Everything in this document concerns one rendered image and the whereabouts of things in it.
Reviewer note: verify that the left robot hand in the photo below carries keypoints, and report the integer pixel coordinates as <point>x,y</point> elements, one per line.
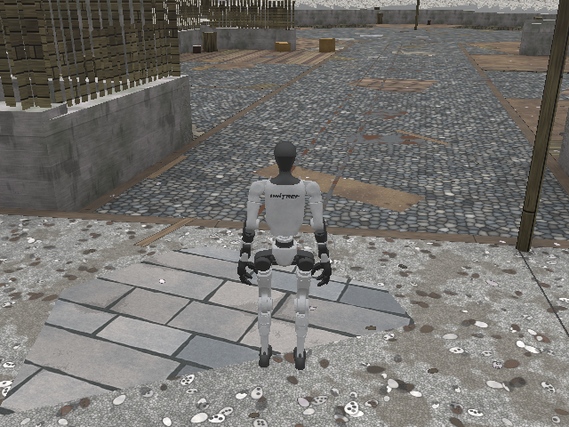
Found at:
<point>241,271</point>

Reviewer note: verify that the left robot forearm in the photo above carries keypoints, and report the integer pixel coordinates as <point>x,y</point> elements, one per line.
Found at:
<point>246,244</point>

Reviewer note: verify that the left robot shin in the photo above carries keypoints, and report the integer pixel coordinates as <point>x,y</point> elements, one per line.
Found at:
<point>264,323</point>

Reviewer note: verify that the robot left upper arm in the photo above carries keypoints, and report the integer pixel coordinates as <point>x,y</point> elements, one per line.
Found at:
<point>253,204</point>

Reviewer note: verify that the left robot thigh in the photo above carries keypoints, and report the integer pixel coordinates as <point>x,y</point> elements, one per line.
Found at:
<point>263,263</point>

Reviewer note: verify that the right robot forearm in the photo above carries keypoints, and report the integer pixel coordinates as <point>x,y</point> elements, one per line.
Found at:
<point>322,244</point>

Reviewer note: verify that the robot right upper arm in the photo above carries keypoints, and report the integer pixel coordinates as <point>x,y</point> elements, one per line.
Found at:
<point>316,205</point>

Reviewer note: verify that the right robot hand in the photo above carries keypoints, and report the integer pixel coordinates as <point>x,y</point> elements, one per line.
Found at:
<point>327,272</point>

